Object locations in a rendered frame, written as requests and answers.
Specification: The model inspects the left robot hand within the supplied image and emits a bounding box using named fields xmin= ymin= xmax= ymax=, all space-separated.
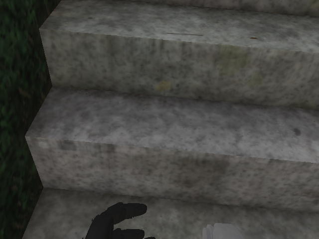
xmin=82 ymin=202 xmax=156 ymax=239

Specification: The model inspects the robot right thigh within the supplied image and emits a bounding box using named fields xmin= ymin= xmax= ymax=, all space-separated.
xmin=202 ymin=223 xmax=245 ymax=239

